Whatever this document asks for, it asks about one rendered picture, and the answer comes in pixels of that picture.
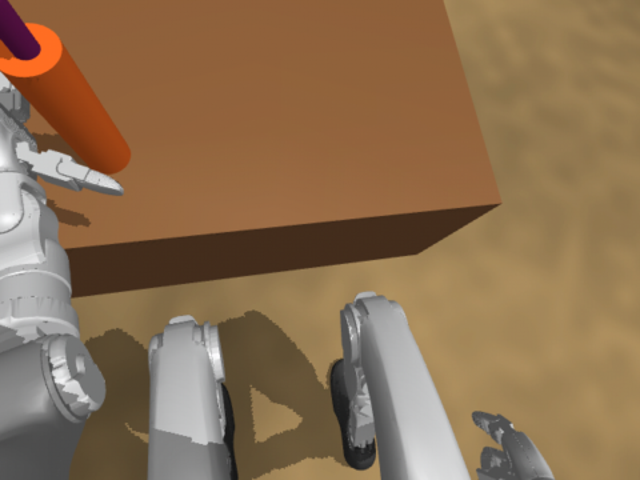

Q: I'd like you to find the bottle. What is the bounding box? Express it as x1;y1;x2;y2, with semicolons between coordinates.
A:
0;0;131;175

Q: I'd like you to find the left robot arm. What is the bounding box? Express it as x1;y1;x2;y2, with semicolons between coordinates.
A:
0;171;106;480

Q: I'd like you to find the left robot foot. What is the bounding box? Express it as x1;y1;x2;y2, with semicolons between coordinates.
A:
221;383;238;480

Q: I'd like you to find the right robot foot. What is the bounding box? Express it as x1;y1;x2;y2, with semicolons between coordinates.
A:
330;359;376;470

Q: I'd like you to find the right robot hand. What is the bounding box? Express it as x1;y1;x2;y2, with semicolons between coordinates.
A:
472;411;555;480

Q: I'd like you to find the left robot hand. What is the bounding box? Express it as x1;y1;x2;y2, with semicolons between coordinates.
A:
0;71;124;196

